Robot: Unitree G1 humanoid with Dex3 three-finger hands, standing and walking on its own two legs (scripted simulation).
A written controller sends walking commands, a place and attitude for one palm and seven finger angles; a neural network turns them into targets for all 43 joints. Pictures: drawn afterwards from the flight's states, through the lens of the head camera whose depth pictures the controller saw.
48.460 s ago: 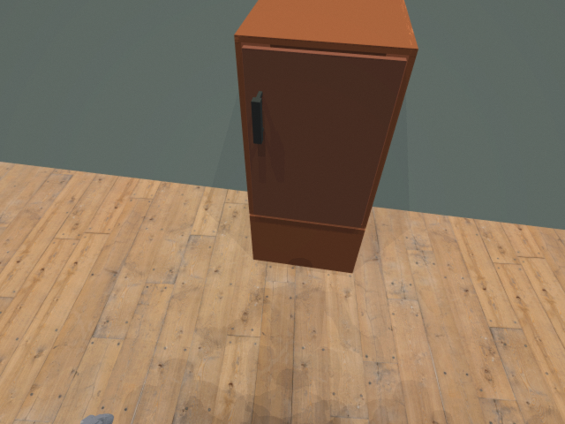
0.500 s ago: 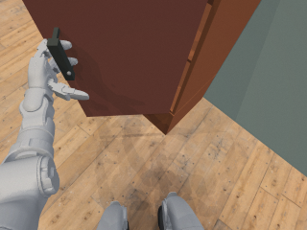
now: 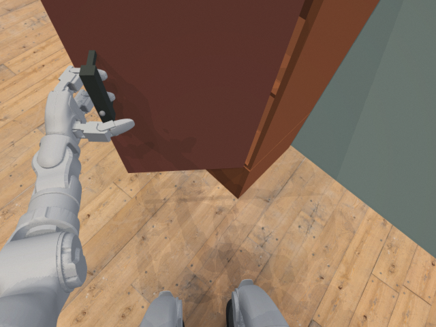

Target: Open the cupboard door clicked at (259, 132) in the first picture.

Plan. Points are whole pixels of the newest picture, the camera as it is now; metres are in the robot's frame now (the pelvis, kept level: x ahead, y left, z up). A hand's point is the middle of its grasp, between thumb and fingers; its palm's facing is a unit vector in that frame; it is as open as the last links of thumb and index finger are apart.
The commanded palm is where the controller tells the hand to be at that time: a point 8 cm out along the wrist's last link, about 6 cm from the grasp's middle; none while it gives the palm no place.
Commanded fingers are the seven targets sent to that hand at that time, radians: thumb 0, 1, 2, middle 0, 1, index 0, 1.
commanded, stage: close the thumb around the handle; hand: left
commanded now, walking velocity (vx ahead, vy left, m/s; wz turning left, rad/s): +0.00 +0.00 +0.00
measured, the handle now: (100, 88) +0.55 +0.19 +0.06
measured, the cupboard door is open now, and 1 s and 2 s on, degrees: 49 67 91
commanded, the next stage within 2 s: pull the door open along its arc in 0.38 s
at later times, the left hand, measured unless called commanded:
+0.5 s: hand (108, 112) +0.49 +0.17 +0.06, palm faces +0.00 -1.00 -0.01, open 6.0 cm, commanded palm +0.46 +0.22 +0.06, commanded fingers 0.00 0.90 0.90 -0.40 -1.35 -0.40 -1.35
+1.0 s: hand (122, 160) +0.39 +0.14 +0.06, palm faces +0.04 -1.00 +0.06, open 6.3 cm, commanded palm +0.33 +0.21 +0.06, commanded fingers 0.00 0.90 0.90 -0.40 -1.35 -0.40 -1.35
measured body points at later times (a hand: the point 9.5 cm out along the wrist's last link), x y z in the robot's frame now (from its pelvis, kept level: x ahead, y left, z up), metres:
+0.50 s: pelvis -0.01 -0.01 +0.00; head +0.12 +0.01 +0.43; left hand +0.48 +0.23 +0.06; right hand +0.03 -0.27 -0.12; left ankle +0.00 +0.10 -0.66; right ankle +0.04 -0.13 -0.66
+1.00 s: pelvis +0.01 +0.00 +0.02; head +0.10 +0.00 +0.46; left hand +0.38 +0.19 +0.06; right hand +0.11 -0.26 -0.09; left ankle +0.00 +0.10 -0.66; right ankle +0.04 -0.13 -0.66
